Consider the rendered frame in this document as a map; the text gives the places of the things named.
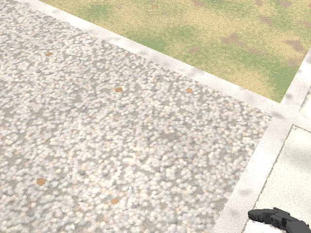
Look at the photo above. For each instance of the robot right hand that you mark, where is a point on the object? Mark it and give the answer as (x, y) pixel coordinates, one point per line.
(280, 219)

